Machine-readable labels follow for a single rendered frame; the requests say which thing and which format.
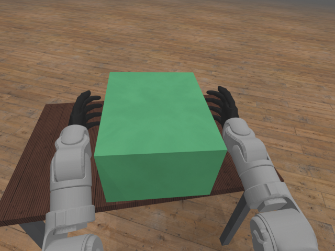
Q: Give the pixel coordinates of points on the robot left forearm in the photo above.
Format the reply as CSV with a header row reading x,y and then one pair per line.
x,y
70,185

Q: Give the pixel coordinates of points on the carton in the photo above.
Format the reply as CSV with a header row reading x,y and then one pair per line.
x,y
157,138

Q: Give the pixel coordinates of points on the table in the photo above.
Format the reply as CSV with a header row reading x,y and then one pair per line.
x,y
26,199

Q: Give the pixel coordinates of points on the left robot hand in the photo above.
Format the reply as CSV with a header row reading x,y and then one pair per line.
x,y
79,114

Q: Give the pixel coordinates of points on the right robot hand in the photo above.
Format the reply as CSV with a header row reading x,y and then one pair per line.
x,y
227,105

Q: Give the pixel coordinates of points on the left robot upper arm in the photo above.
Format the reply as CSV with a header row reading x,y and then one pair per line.
x,y
86,242

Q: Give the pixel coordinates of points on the right robot upper arm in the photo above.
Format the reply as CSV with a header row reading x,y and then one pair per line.
x,y
281,230

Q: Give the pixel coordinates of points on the robot right forearm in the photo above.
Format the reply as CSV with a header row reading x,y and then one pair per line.
x,y
263,189

